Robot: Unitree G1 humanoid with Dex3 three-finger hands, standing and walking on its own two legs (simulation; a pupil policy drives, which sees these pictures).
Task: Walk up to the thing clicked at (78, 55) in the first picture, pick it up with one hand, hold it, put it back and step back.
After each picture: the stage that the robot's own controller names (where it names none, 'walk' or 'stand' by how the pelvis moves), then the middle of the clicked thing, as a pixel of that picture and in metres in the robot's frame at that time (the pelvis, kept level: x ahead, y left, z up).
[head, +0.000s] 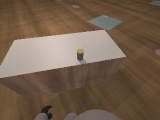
stand; (80, 54) +0.64 +0.14 -0.10
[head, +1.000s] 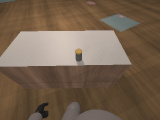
rise first; (78, 55) +0.59 +0.16 -0.08
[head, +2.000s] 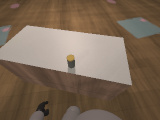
rise first; (71, 61) +0.48 +0.20 -0.07
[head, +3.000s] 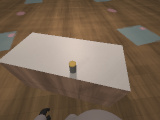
stand; (72, 67) +0.47 +0.19 -0.11
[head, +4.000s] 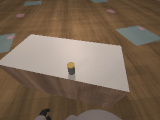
stand; (71, 68) +0.46 +0.20 -0.11
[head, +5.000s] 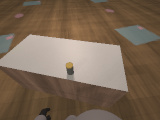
stand; (69, 68) +0.46 +0.21 -0.11
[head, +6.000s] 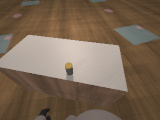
stand; (69, 69) +0.45 +0.22 -0.11
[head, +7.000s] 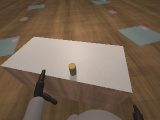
rise first; (72, 69) +0.45 +0.21 -0.10
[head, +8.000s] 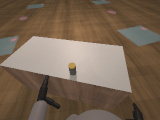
go down; (72, 69) +0.46 +0.21 -0.10
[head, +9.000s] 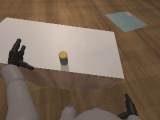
go down; (63, 58) +0.48 +0.20 -0.06
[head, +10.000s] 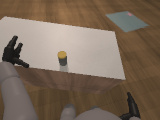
go down; (62, 58) +0.47 +0.20 -0.04
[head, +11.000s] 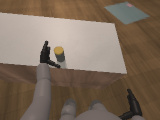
close in; (59, 54) +0.48 +0.21 -0.02
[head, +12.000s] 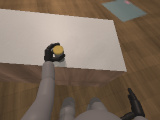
lift; (59, 54) +0.47 +0.20 +0.00
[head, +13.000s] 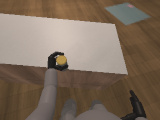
lift; (62, 63) +0.40 +0.18 -0.01
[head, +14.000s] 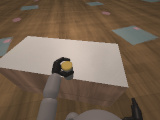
lift; (67, 70) +0.32 +0.16 +0.09
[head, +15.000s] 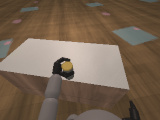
hold; (68, 70) +0.32 +0.17 +0.09
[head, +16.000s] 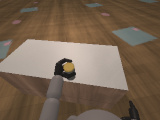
hold; (70, 71) +0.32 +0.15 +0.08
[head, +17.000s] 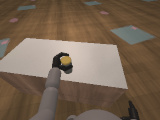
crouch; (67, 65) +0.37 +0.18 +0.09
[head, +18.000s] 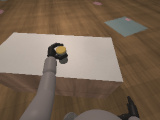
lower; (62, 55) +0.44 +0.20 +0.08
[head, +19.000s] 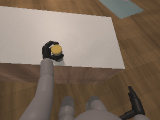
lower; (57, 53) +0.47 +0.19 +0.00
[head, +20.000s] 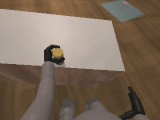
lower; (58, 57) +0.45 +0.19 +0.00
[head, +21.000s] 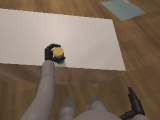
lower; (59, 56) +0.45 +0.19 +0.00
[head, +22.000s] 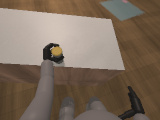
lower; (58, 55) +0.46 +0.19 +0.00
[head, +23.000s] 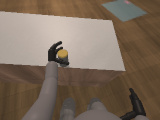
open; (63, 58) +0.44 +0.16 +0.00
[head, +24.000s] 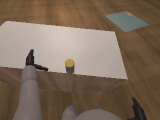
sink last; (69, 66) +0.41 +0.15 -0.04
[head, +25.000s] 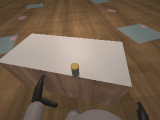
stand; (75, 70) +0.43 +0.16 -0.05
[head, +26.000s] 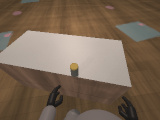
stand; (74, 70) +0.41 +0.16 -0.06
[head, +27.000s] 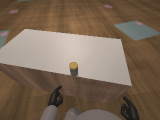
stand; (73, 69) +0.41 +0.16 -0.04
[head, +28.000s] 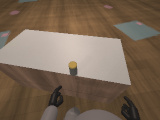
stand; (73, 68) +0.42 +0.17 -0.04
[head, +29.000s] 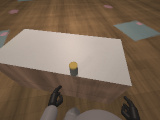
stand; (73, 69) +0.41 +0.16 -0.04
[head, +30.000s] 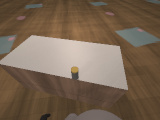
stand; (75, 73) +0.42 +0.16 -0.10
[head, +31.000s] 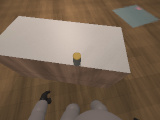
walk; (76, 59) +0.47 +0.12 -0.08
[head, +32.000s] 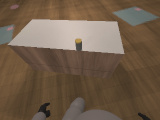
walk; (78, 44) +0.69 +0.18 -0.08
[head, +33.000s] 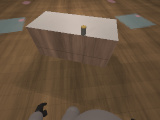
stand; (83, 30) +1.03 +0.16 -0.08
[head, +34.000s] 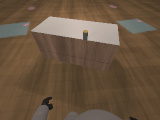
stand; (85, 35) +1.03 +0.13 -0.10
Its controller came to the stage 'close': yes
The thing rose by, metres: 0.21
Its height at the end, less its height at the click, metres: +0.00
